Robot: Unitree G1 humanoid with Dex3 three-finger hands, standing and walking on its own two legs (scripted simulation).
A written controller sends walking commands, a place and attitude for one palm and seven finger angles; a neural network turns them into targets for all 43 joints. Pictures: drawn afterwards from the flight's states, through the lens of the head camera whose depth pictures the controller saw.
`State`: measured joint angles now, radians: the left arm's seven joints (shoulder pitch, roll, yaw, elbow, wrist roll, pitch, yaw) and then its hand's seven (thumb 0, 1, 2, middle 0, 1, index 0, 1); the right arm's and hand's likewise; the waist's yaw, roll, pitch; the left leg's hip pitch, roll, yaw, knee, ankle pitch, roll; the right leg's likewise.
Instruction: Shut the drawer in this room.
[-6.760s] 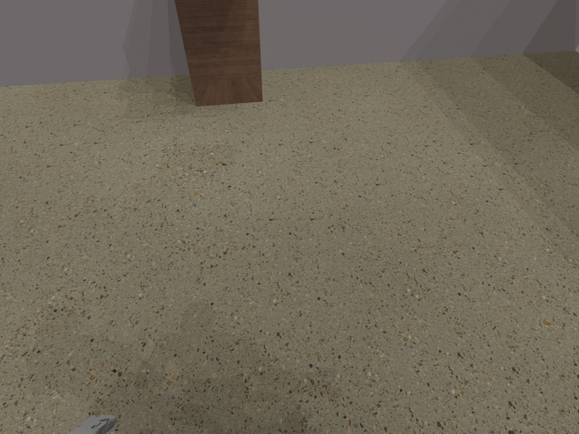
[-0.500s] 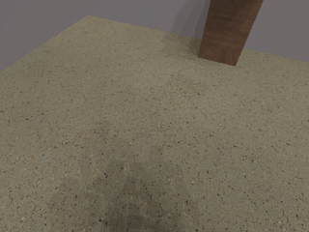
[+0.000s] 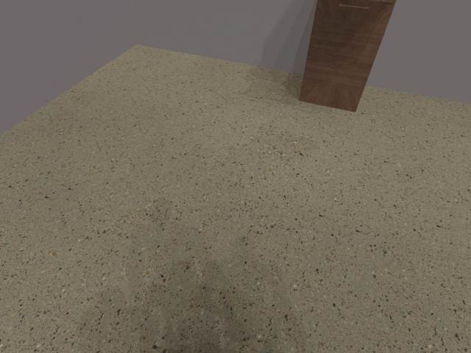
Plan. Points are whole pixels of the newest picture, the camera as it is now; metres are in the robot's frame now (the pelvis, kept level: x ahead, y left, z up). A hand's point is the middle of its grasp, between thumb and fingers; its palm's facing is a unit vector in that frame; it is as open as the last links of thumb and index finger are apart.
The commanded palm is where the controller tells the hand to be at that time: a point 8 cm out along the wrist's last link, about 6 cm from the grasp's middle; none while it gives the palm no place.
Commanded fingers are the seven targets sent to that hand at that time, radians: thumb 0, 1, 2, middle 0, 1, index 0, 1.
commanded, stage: stand and wait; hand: left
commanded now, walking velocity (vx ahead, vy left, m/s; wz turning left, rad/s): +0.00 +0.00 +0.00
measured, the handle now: out of the picture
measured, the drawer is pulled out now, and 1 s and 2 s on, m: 0.24 0.24 0.24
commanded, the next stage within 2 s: turn or walk to find it in 0.06 s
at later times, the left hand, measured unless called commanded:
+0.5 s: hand out of the picture +0.00 +0.18 -0.18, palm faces +0.08 -0.98 -0.17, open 7.3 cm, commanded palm none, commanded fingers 0.00 0.90 0.90 -0.20 -0.30 -0.20 -0.30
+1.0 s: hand out of the picture +0.04 +0.20 -0.18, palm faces +0.11 -0.97 -0.21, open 7.3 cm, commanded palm none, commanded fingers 0.00 0.90 0.90 -0.20 -0.30 -0.20 -0.30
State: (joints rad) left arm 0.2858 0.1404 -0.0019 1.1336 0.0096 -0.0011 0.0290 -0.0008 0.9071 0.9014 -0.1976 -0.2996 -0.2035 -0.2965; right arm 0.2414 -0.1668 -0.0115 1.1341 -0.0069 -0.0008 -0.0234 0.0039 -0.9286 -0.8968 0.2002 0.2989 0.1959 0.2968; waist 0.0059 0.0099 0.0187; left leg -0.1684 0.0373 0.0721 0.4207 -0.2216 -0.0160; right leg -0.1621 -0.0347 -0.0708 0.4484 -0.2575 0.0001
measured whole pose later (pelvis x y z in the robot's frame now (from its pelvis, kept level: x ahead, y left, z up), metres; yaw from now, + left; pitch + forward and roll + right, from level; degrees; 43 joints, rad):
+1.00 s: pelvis +0.00 +0.01 -0.01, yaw +4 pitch -1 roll -1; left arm 0.20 0.18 0.04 1.03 0.02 0.02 0.03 0.00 0.91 0.90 -0.20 -0.30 -0.21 -0.30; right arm 0.24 -0.18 -0.03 1.07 -0.01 0.03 -0.01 0.00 -0.91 -0.90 0.20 0.30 0.20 0.30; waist 0.00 0.00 0.04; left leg -0.29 0.03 0.02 0.60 -0.29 -0.01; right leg -0.23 -0.06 -0.14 0.56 -0.32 0.01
